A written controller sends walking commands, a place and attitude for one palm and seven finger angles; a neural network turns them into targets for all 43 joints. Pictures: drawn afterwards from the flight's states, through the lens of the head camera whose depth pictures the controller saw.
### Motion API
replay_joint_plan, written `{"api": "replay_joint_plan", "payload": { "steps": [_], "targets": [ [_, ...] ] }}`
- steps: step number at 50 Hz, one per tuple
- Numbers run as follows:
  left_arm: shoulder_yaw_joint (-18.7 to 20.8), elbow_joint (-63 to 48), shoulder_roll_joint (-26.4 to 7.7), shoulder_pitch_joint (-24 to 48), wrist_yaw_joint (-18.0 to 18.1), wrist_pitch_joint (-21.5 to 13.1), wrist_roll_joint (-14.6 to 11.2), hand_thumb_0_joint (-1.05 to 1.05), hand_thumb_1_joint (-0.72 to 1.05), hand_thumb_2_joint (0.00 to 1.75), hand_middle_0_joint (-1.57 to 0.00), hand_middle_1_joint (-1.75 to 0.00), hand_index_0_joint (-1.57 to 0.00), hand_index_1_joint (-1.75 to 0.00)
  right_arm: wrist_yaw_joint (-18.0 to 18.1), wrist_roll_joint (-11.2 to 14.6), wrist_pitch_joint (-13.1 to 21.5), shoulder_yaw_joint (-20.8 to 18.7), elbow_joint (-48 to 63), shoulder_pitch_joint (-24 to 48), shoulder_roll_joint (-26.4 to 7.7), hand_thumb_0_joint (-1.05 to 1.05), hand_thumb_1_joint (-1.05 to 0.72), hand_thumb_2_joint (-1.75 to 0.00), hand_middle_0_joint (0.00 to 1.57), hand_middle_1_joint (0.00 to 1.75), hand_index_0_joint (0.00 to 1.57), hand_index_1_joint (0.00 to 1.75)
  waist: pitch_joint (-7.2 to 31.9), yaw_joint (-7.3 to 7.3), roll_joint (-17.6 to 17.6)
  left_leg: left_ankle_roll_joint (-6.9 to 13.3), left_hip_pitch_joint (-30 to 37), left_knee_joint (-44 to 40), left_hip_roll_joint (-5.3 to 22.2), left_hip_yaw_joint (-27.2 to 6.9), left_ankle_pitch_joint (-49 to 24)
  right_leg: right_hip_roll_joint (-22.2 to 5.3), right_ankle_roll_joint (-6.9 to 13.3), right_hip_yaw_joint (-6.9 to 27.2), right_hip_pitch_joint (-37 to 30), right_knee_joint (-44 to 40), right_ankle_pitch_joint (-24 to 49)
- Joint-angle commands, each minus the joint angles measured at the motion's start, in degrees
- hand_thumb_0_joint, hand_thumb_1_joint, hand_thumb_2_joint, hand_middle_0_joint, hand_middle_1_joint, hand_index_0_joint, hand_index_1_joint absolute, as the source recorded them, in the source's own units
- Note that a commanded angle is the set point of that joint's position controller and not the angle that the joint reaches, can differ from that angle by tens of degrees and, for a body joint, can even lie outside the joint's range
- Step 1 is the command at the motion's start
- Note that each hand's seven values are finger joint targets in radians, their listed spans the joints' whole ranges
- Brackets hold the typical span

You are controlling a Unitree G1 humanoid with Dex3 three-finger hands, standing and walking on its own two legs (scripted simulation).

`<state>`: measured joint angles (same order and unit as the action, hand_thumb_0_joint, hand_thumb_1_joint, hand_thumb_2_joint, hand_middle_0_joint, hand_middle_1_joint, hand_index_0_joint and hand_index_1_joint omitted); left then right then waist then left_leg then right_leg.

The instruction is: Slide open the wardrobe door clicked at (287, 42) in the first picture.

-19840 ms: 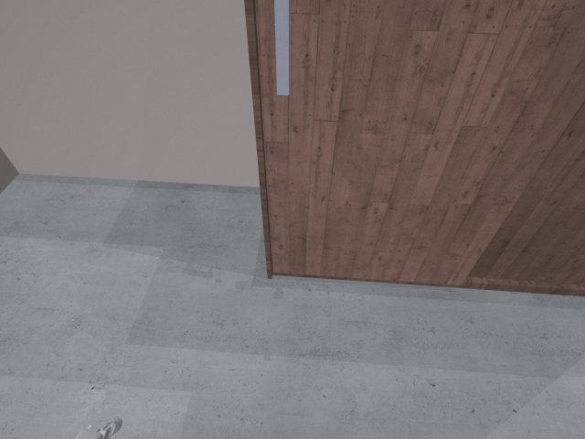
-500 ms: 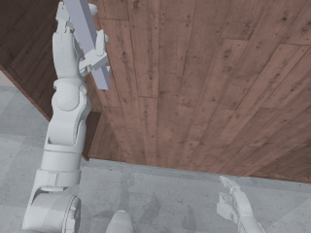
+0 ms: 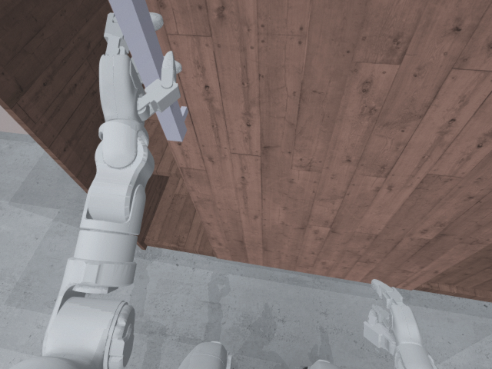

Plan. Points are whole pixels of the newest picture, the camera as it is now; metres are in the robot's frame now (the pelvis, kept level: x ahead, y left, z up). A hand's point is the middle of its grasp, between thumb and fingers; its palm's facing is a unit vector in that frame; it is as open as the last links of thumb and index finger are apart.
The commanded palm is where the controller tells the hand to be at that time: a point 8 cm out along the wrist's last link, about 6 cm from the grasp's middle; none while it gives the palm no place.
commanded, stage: step sideways, sliding the door along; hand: left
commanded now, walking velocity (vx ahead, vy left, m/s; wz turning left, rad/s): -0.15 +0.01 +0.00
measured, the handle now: (155, 51) +0.46 +0.18 +0.23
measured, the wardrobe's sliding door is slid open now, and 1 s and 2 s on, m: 0.32 0.45 0.45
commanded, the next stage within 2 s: stop walking and hold the door there in 1.12 s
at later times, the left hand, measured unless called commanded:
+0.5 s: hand (240, 92) +0.41 +0.06 +0.22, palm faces +0.17 -0.98 -0.11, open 7.1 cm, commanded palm +0.38 +0.05 +0.22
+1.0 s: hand (265, 90) +0.42 +0.03 +0.22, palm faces +0.34 -0.94 -0.09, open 7.1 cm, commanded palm +0.38 +0.01 +0.22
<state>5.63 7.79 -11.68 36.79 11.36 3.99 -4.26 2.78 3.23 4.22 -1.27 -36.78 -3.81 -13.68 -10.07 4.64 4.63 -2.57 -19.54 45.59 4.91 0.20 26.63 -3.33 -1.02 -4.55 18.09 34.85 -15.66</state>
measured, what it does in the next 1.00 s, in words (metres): steps to the right: left foot, then right foot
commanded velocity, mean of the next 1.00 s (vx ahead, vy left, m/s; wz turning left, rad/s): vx -0.18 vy -0.28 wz -0.07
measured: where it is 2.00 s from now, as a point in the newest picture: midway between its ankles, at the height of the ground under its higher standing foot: outside the picture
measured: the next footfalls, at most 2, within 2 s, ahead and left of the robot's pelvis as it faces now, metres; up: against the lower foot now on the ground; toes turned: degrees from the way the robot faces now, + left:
left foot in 0.04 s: +0.02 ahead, +0.12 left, +0.00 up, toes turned +6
right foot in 0.38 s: +0.08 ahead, -0.17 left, +0.00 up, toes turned -3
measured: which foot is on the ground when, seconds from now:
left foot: up 0.00-0.02, down 0.04-0.88, up 0.90-1.00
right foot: down 0.00-0.06, up 0.08-0.36, down 0.38-0.58, up 0.60-0.84, down 0.86-1.00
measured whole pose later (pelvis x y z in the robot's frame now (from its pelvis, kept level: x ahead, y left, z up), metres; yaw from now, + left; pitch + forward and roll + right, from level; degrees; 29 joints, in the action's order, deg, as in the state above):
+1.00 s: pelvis -0.01 -0.17 +0.01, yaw +2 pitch +1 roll -1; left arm 10.0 9.3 -15.4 38.2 10.5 2.7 -5.1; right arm 2.0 3.3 2.8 -0.6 -35.5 -3.7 -13.2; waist -11.2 4.1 3.2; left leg -3.4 -19.8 43.6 7.5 3.2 25.8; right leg -2.0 0.3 -4.1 18.7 33.1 -13.7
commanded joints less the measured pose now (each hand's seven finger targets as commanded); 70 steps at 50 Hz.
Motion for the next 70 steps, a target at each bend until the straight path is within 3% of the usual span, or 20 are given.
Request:
{"api": "replay_joint_plan", "payload": {
  "steps": [1, 3, 4, 15, 19, 21, 24, 27, 29, 31, 41, 44, 47, 50, 52, 61, 62, 63, 66, 70],
  "targets": [
    [-20.74, -27.81, 7.94, 30.96, -6.33, -10.73, 0.12, 0.0, 0.9, 0.9, -0.45, -1.4, -0.45, -1.4, 1.41, -0.03, 4.07, -0.65, 8.19, 4.68, -2.52, 0.0, -0.9, -0.9, 0.2, 0.3, 0.2, 0.3, 35.87, -5.67, -12.14, 2.48, 15.48, -16.48, 2.82, 1.73, -34.17, -7.57, 2.49, 4.88, -15.31, 5.82, 49.68],
    [-23.98, -28.0, 10.93, 31.05, -7.1, -11.33, -0.35, 0.0, 0.9, 0.9, -0.45, -1.4, -0.45, -1.4, -0.44, 0.13, 3.07, -2.1, 10.49, 4.41, -6.02, 0.0, -0.9, -0.9, 0.2, 0.3, 0.2, 0.3, 38.29, -4.72, 7.12, 9.1, 33.94, -15.34, 17.65, -10.01, -76.09, -0.42, -0.65, 4.71, 4.99, 12.35, -3.27],
    [-23.95, -21.33, 13.3, 29.72, -7.83, -10.6, -0.08, 0.0, 0.9, 0.9, -0.45, -1.4, -0.45, -1.4, -1.96, 0.42, 2.52, -2.23, 10.3, 3.57, -5.44, 0.0, -0.9, -0.9, 0.2, 0.3, 0.2, 0.3, 37.52, -3.92, 5.66, 11.04, 34.43, -15.25, 19.0, -7.95, -74.72, 1.12, 0.35, 6.68, 7.95, 17.07, -13.08],
    [-19.81, -22.83, 7.9, 29.38, -8.51, -10.42, 0.68, 0.0, 0.9, 0.9, -0.45, -1.4, -0.45, -1.4, -4.06, -0.13, 1.69, -1.45, 12.05, 3.07, -5.1, 0.0, -0.9, -0.9, 0.2, 0.3, 0.2, 0.3, 31.49, -5.56, 8.7, 7.14, 38.56, -11.57, 17.28, 0.01, -78.64, 4.27, 0.66, 3.2, 6.14, 1.09, -0.19],
    [-17.94, -24.01, 4.7, 27.17, -8.41, -10.83, 1.29, 0.0, 0.9, 0.9, -0.45, -1.4, -0.45, -1.4, -3.5, 0.66, 0.76, -0.5, 12.78, 4.49, -3.59, 0.0, -0.9, -0.9, 0.2, 0.3, 0.2, 0.3, 32.37, -5.06, -0.5, 3.06, 21.97, -3.1, 12.28, 3.59, -53.6, -0.58, 1.84, 5.39, -11.32, -8.17, 32.96],
    [-17.59, -24.83, 3.1, 25.81, -8.03, -10.8, 1.09, 0.0, 0.9, 0.9, -0.45, -1.4, -0.45, -1.4, -1.81, 0.08, 0.91, -0.16, 12.69, 5.47, -1.31, 0.0, -0.9, -0.9, 0.2, 0.3, 0.2, 0.3, 31.19, -4.85, -13.98, -1.26, 6.19, 3.17, 1.54, 4.84, -7.3, -11.47, 6.37, 12.84, -18.02, -6.28, 66.78],
    [-17.29, -26.06, 3.98, 23.61, -7.5, -10.7, 0.53, 0.0, 0.9, 0.9, -0.45, -1.4, -0.45, -1.4, -0.54, 0.41, 0.99, -0.52, 11.32, 4.27, -1.04, 0.0, -0.9, -0.9, 0.2, 0.3, 0.2, 0.3, 33.7, -3.49, -16.58, 0.08, -1.03, 1.65, -0.12, -0.44, 6.85, -14.03, 9.58, 16.7, -24.0, -2.9, 70.21],
    [-19.36, -27.73, 5.94, 29.51, -7.43, -13.19, 0.3, 0.0, 0.9, 0.9, -0.45, -1.4, -0.45, -1.4, -0.03, -0.22, 0.5, -0.5, 10.12, 5.02, -1.76, 0.0, -0.9, -0.9, 0.2, 0.3, 0.2, 0.3, 36.27, -6.13, -11.66, 0.22, 13.37, -15.94, 4.97, 1.86, -23.62, -8.07, 5.96, 8.3, -17.46, 3.22, 57.1],
    [-21.31, -25.71, 8.69, 28.51, -8.48, -13.48, -0.2, 0.0, 0.9, 0.9, -0.45, -1.4, -0.45, -1.4, -1.47, -0.43, -0.39, -2.36, 11.79, 4.7, -4.98, 0.0, -0.9, -0.9, 0.2, 0.3, 0.2, 0.3, 38.66, -5.86, 4.19, 9.0, 34.47, -14.93, 22.55, -13.12, -78.29, 0.87, 0.01, 6.17, 6.14, 11.64, 2.69],
    [-21.08, -22.6, 10.71, 31.7, -9.35, -12.66, 1.02, 0.0, 0.9, 0.9, -0.45, -1.4, -0.45, -1.4, -3.79, -0.54, -0.41, -2.54, 12.66, 4.94, -5.65, 0.0, -0.9, -0.9, 0.2, 0.3, 0.2, 0.3, 35.62, -4.66, 6.15, 11.93, 34.38, -14.95, 24.76, -9.44, -72.72, 1.87, 0.84, 10.53, 12.87, 19.01, -14.49],
    [-15.91, -19.98, 4.44, 30.05, -8.43, -11.97, 0.51, 0.0, 0.9, 0.9, -0.45, -1.4, -0.45, -1.4, -3.89, 0.76, 0.64, -2.55, 12.48, 2.29, -6.49, 0.0, -0.9, -0.9, 0.2, 0.3, 0.2, 0.3, 31.97, -5.54, 9.32, 3.78, 29.23, -7.07, 16.24, 3.94, -65.93, 4.51, 0.58, 0.67, -4.58, -7.23, 9.27],
    [-12.03, -21.13, -2.45, 27.87, -7.04, -11.9, 1.2, 0.0, 0.9, 0.9, -0.45, -1.4, -0.45, -1.4, -2.06, 0.83, 1.05, -1.66, 11.98, 3.48, -3.08, 0.0, -0.9, -0.9, 0.2, 0.3, 0.2, 0.3, 34.3, -5.33, -12.19, -1.3, 5.68, 3.95, 3.83, 7.32, -15.56, -10.58, 6.17, 11.03, -24.03, -4.56, 69.63],
    [-8.93, -23.54, -4.36, 25.78, -6.37, -11.66, 0.44, 0.0, 0.9, 0.9, -0.45, -1.4, -0.45, -1.4, 0.16, 0.51, 2.07, -1.17, 10.37, 3.11, -1.88, 0.0, -0.9, -0.9, 0.2, 0.3, 0.2, 0.3, 34.55, -2.89, -18.29, -0.3, -3.48, 6.43, 0.07, 2.85, 8.92, -13.62, 8.67, 14.6, -26.72, -1.32, 74.79],
    [-11.44, -27.0, -1.03, 30.09, -5.63, -12.59, -0.84, 0.0, 0.9, 0.9, -0.45, -1.4, -0.45, -1.4, 1.03, 0.0, 1.6, -1.08, 8.63, 2.84, -3.01, 0.0, -0.9, -0.9, 0.2, 0.3, 0.2, 0.3, 36.96, -6.23, -6.97, 0.4, 16.44, -17.92, 7.47, 3.73, -35.97, -7.44, 3.46, 5.16, -15.99, 6.67, 55.19],
    [-12.75, -24.54, 2.3, 27.76, -7.31, -12.44, -1.1, 0.0, 0.9, 0.9, -0.45, -1.4, -0.45, -1.4, -1.32, -0.42, 0.75, -2.97, 10.93, 2.04, -6.25, 0.0, -0.9, -0.9, 0.2, 0.3, 0.2, 0.3, 38.33, -5.21, 9.77, 10.36, 38.53, -14.54, 26.3, -12.4, -89.5, 1.96, -1.23, 6.77, 11.22, 16.64, -13.76],
    [-11.86, -21.24, 0.43, 28.18, -8.22, -10.07, -0.41, 0.0, 0.9, 0.9, -0.45, -1.4, -0.45, -1.4, -3.52, 0.46, 2.97, -3.35, 12.07, 1.1, -7.03, 0.0, -0.9, -0.9, 0.2, 0.3, 0.2, 0.3, 30.6, -5.62, 15.37, 4.67, 37.18, -12.35, 16.78, 7.04, -73.99, 5.42, 0.01, -0.32, 6.21, 2.27, 0.57],
    [23.24, 2.19, -35.48, 12.98, -4.77, -9.76, 2.7, 0.0, 0.9, 0.9, -0.45, -1.4, -0.45, -1.4, -2.04, -0.01, 1.56, -4.72, 7.06, -2.86, -10.74, 0.0, -0.9, -0.9, 0.2, 0.3, 0.2, 0.3, 31.91, -3.98, 13.46, 3.9, 34.86, -11.42, 16.74, 9.5, -70.65, 5.56, -0.74, -0.92, 4.31, -1.14, 4.2],
    [17.67, -1.26, -32.68, 12.04, -5.56, -10.04, 3.49, 0.0, 0.9, 0.9, -0.45, -1.4, -0.45, -1.4, -1.86, -0.23, 0.37, -4.24, 9.04, -4.03, -11.37, 0.0, -0.9, -0.9, 0.2, 0.3, 0.2, 0.3, 32.06, -3.2, 10.7, 3.03, 29.48, -5.53, 14.89, 8.78, -66.57, 5.04, -0.08, -0.88, -2.79, -8.34, 12.66],
    [17.49, -7.17, -32.21, 13.6, -5.83, -10.85, 1.78, 0.0, 0.9, 0.9, -0.45, -1.4, -0.45, -1.4, -0.38, 0.27, 1.42, -1.72, 10.65, 1.71, -4.79, 0.0, -0.9, -0.9, 0.2, 0.3, 0.2, 0.3, 36.78, -1.98, -17.97, -0.88, -3.88, 21.79, -2.97, 4.89, 12.59, -17.62, 10.2, 19.72, -26.68, -5.0, 81.63],
    [22.24, -7.28, -34.15, 10.46, -3.62, -9.61, 1.39, 0.0, 0.9, 0.9, -0.45, -1.4, -0.45, -1.4, 2.04, 0.04, 1.98, 0.14, 7.6, 2.01, -5.9, 0.0, -0.9, -0.9, 0.2, 0.3, 0.2, 0.3, 32.8, -2.92, -16.16, -0.73, -5.85, 14.72, -1.2, 0.41, 10.22, -17.03, 10.35, 16.98, -20.9, -3.66, 66.32]
  ]
}}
